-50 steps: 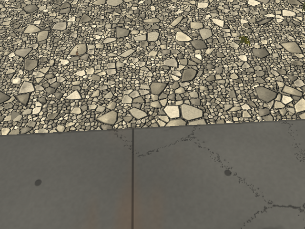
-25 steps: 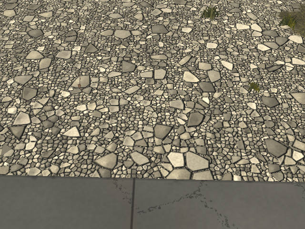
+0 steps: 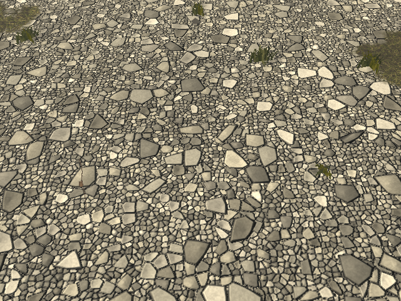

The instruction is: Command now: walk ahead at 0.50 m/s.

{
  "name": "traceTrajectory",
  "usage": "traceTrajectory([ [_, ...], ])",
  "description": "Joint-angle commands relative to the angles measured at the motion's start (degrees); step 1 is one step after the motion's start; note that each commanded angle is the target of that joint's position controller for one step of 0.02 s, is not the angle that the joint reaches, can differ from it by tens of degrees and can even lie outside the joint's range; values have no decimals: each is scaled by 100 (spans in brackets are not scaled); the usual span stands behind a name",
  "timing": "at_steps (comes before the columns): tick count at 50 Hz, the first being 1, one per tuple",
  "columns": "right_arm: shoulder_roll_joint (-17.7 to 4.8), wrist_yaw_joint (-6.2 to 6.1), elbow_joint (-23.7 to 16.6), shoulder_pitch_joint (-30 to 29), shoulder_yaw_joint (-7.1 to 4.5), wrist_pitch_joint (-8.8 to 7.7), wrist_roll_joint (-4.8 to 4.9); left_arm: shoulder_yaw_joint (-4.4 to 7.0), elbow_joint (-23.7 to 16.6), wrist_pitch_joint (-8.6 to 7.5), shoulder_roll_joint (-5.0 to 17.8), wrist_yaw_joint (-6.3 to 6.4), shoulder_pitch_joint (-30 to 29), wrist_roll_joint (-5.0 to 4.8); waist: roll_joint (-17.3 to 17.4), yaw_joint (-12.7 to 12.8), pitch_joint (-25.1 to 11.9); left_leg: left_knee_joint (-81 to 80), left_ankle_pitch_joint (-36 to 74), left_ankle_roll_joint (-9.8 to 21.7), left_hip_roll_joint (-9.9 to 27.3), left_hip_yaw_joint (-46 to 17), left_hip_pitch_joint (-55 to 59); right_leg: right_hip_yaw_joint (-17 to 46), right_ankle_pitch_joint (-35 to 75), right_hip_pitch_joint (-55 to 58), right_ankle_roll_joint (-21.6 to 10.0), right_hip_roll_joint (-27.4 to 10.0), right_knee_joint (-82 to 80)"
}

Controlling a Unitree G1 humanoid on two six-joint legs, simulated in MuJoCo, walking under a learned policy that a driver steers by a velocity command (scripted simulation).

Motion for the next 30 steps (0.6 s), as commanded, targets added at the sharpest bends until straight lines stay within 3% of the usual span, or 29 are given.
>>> traceTrajectory([
  [1,-145,-21,-40,639,13,140,3,-97,-469,-363,-25,-18,-694,-107,-113,-398,711,-1736,789,-127,96,216,427,976,2286,-788,36,-880,-3102],
  [2,-314,74,-211,428,-30,158,18,-22,-487,-404,336,6,-494,-246,-378,-397,598,-2736,753,-213,228,633,679,836,3412,-494,-11,-807,-3270],
  [3,-384,155,-234,225,-60,139,24,18,-465,-443,454,41,-214,-303,-427,-249,444,-3444,971,-264,305,1023,830,712,4090,24,-65,-742,-3368],
  [5,-181,287,-268,-394,2,101,94,44,-506,-422,494,151,267,-310,-327,159,214,-4714,1258,-303,307,1402,1217,639,4340,903,6,-650,-3620],
  [7,71,367,-342,-839,83,119,133,89,-590,-346,615,207,549,-255,-664,456,300,-5809,1230,-355,247,1533,1439,585,4888,1681,54,-712,-3777],
  [8,41,366,-366,-963,73,132,139,112,-591,-303,658,207,638,-224,-805,538,339,-6191,1074,-341,164,1597,1538,615,5200,2109,37,-765,-3793],
  [9,-57,336,-355,-988,31,143,114,126,-580,-276,682,221,684,-205,-889,523,343,-6438,914,-308,118,1558,1633,609,5580,2510,22,-867,-3689],
  [10,-265,297,-116,-346,-80,133,54,135,-689,-277,735,251,472,-140,-1071,233,-29,-5911,1249,-137,46,1509,2199,461,6661,2731,33,-1082,-3293],
  [12,-609,191,56,254,-215,92,-29,126,-882,-240,733,322,150,-159,-1133,-75,-267,-6088,367,15,-122,1381,2924,424,7512,2905,24,-1153,-2532],
  [13,-658,139,38,192,-247,79,11,142,-797,-173,807,360,418,-130,-842,-36,-71,-7076,-914,-8,-227,1324,2769,662,7104,3246,-79,-1212,-2124],
  [14,-667,112,193,516,-278,53,10,172,-723,-73,883,397,584,-75,-660,-184,-81,-7559,-852,40,-295,1439,3172,690,7002,3370,-130,-1263,-1380],
  [15,-667,79,363,1077,-289,-24,-52,177,-789,-11,890,420,470,-134,-539,-446,-280,-7857,-421,185,56,1058,4170,671,6185,2712,-116,-1222,-363],
  [16,-1043,44,412,1743,-361,-88,-125,107,-1052,-2,618,418,460,-131,190,-517,-879,-7594,-32,504,1444,-488,5467,555,3424,1450,-94,-813,1280],
  [17,-1185,77,467,1642,-372,-78,-47,104,-1197,-32,335,287,977,-295,1526,-25,-1108,-8129,133,1684,2453,-3175,6676,746,-570,-884,263,448,3162],
  [18,-930,136,329,1238,-360,-80,62,188,-1188,-69,804,287,416,-174,280,-141,-368,-8385,164,1647,2308,-2645,6085,1300,-94,-1624,211,25,3240],
  [19,-749,163,238,960,-280,-122,77,216,-1294,-130,892,232,-153,-243,-89,-108,23,-8545,626,1521,2178,-1908,5331,1470,389,-1398,212,-154,3054],
  [20,-690,196,317,875,-267,-166,81,245,-1255,-103,880,182,-100,-253,-454,142,267,-8699,947,1257,1922,-1335,4703,1552,656,-1034,201,-357,2578],
  [23,-611,126,488,1078,-177,-339,130,199,-1298,145,655,51,-195,-99,-80,311,491,-9112,863,806,1456,-601,4198,1426,862,-735,414,-524,1723],
  [25,-816,87,592,1343,-201,-378,160,180,-1434,243,597,-36,-557,-19,6,268,659,-9251,1330,710,1340,-310,4371,1206,1105,-1118,536,-619,1158],
  [26,-920,83,656,1471,-237,-346,127,128,-1510,279,500,-64,-738,6,73,202,682,-9257,1612,685,1265,-134,4431,1011,1286,-1239,599,-658,966],
  [27,-1032,87,682,1658,-260,-355,46,135,-1562,294,519,-79,-915,-6,133,87,635,-9233,1791,713,1284,-71,4621,953,1675,-1466,574,-722,1020],
  [28,-998,105,719,1770,-248,-351,36,149,-1607,296,572,-95,-1058,-10,95,48,660,-9223,1829,684,1261,-6,4733,937,1899,-1655,561,-805,891],
  [29,-924,92,853,2037,-218,-403,69,215,-1820,261,658,-86,-1541,-59,199,-50,833,-9260,1625,610,1224,-77,5033,1081,2115,-2215,561,-852,615],
  [30,-1096,77,870,2018,-253,-458,101,222,-1872,184,794,-86,-1728,-42,70,-50,820,-9230,1638,513,1168,-18,5160,1056,2524,-2276,568,-812,114],
])
Velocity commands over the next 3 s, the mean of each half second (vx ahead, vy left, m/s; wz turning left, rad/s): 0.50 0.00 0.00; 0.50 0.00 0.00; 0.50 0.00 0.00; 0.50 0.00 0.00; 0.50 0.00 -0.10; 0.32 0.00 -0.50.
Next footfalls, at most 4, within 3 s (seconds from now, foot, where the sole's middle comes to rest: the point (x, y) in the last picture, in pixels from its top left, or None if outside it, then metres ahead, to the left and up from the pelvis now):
0.30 left None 0.29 0.06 -0.73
0.92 right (250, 263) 0.71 -0.16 -0.84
1.40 left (199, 210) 0.95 0.03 -0.84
1.94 right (239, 155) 1.25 -0.17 -0.84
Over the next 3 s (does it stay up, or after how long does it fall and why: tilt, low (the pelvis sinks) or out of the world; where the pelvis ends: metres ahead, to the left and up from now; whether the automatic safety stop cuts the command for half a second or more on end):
stays up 1.58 -0.11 -0.09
